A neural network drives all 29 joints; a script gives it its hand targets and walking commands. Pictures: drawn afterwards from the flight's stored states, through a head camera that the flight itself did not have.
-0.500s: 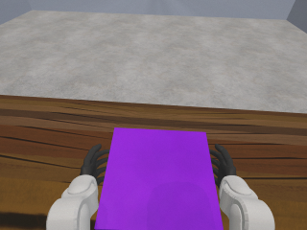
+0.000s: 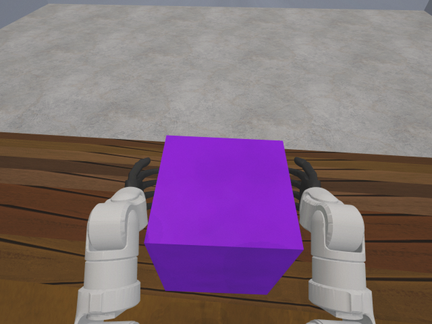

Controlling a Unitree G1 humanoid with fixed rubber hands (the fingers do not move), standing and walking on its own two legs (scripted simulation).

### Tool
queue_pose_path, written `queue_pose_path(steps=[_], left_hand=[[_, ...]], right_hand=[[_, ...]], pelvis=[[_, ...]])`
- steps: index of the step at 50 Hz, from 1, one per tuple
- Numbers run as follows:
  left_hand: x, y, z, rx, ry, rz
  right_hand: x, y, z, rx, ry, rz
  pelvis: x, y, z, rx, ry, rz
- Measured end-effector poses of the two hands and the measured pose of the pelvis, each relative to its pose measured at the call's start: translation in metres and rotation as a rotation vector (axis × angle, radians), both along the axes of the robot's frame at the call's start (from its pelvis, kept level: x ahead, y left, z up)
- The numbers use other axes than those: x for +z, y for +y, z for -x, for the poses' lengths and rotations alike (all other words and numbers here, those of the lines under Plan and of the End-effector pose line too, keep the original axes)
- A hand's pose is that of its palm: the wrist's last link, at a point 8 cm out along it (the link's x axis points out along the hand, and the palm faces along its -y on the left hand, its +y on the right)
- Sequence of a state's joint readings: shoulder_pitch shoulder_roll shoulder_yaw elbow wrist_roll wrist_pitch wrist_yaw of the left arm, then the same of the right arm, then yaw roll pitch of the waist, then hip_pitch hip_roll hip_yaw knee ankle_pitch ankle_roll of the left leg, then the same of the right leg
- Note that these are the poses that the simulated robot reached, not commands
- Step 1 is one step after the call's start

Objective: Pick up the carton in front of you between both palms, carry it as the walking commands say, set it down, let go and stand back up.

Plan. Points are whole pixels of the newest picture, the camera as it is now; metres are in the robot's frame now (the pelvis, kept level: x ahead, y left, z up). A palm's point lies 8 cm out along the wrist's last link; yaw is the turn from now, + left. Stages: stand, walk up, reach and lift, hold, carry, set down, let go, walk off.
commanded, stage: carry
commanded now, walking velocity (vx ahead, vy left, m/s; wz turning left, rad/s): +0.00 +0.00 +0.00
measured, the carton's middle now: (220, 220) +0.32 +0.00 +0.04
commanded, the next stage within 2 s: none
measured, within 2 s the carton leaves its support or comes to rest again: neither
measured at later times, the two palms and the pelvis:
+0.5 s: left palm (131, 166) +0.40 +0.17 +0.11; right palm (287, 161) +0.40 -0.13 +0.12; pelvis +0.06 +0.02 +0.01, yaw -2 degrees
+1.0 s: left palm (128, 171) +0.39 +0.17 +0.11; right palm (285, 166) +0.39 -0.13 +0.12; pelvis +0.07 +0.03 +0.00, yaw -1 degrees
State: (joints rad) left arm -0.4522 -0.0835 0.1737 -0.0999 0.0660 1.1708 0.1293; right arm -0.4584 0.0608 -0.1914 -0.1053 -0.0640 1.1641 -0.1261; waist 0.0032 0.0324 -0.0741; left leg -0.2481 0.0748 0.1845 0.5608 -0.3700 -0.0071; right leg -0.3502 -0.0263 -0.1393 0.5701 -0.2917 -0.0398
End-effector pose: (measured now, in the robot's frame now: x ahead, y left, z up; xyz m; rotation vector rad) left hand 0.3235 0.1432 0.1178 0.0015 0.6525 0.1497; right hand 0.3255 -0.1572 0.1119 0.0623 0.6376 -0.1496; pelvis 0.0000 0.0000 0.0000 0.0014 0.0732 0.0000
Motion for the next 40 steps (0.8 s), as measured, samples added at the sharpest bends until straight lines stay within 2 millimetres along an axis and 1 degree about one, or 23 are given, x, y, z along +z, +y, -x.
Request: queue_pose_path(steps=[3, 5, 7, 10, 15, 19, 22, 25, 29, 32, 34, 38, 40], left_hand=[[-0.005, -0.001, -0.021, 0.009, 0.011, 0.013], [-0.010, -0.001, -0.031, 0.019, 0.017, 0.028], [-0.013, 0.001, -0.039, 0.031, 0.020, 0.044], [-0.016, 0.004, -0.045, 0.051, 0.017, 0.071], [-0.017, 0.011, -0.052, 0.076, 0.008, 0.103], [-0.009, 0.014, -0.061, 0.078, -0.014, 0.101], [-0.003, 0.018, -0.070, 0.069, -0.043, 0.101], [-0.004, 0.025, -0.078, 0.047, -0.059, 0.102], [-0.013, 0.030, -0.084, 0.004, -0.022, 0.105], [-0.014, 0.030, -0.085, -0.011, 0.013, 0.097], [-0.010, 0.030, -0.086, -0.008, -0.002, 0.094], [0.005, 0.031, -0.090, 0.000, -0.069, 0.074], [0.008, 0.031, -0.089, 0.002, -0.068, 0.060]], right_hand=[[-0.001, -0.001, -0.025, 0.003, 0.012, 0.007], [-0.002, -0.001, -0.037, 0.000, 0.019, 0.005], [-0.003, 0.001, -0.045, -0.005, 0.022, 0.000], [-0.004, 0.004, -0.053, -0.015, 0.019, -0.011], [-0.005, 0.011, -0.060, -0.034, 0.011, -0.036], [-0.001, 0.014, -0.067, -0.036, -0.011, -0.047], [0.006, 0.018, -0.075, -0.032, -0.042, -0.033], [0.010, 0.024, -0.079, -0.042, -0.059, -0.017], [0.005, 0.030, -0.074, -0.077, -0.024, 0.003], [-0.001, 0.030, -0.069, -0.098, 0.011, -0.009], [0.000, 0.030, -0.069, -0.095, -0.005, -0.013], [0.011, 0.032, -0.078, -0.059, -0.072, -0.025], [0.013, 0.032, -0.080, -0.047, -0.071, -0.023]], pelvis=[[0.000, -0.003, -0.010, 0.000, 0.012, -0.006], [0.001, -0.005, -0.016, 0.002, 0.019, -0.007], [0.003, -0.006, -0.021, 0.003, 0.026, -0.007], [0.006, -0.006, -0.029, 0.005, 0.036, -0.005], [0.013, -0.002, -0.040, 0.002, 0.038, -0.001], [0.017, 0.001, -0.049, -0.006, 0.041, 0.001], [0.016, 0.007, -0.055, -0.018, 0.044, 0.006], [0.011, 0.018, -0.062, -0.031, 0.035, 0.030], [0.008, 0.028, -0.072, -0.031, 0.014, 0.019], [0.010, 0.032, -0.076, -0.020, 0.005, 0.029], [0.008, 0.034, -0.077, -0.018, -0.008, 0.024], [0.002, 0.036, -0.078, -0.025, -0.024, 0.022], [0.001, 0.036, -0.079, -0.026, -0.019, 0.023]])
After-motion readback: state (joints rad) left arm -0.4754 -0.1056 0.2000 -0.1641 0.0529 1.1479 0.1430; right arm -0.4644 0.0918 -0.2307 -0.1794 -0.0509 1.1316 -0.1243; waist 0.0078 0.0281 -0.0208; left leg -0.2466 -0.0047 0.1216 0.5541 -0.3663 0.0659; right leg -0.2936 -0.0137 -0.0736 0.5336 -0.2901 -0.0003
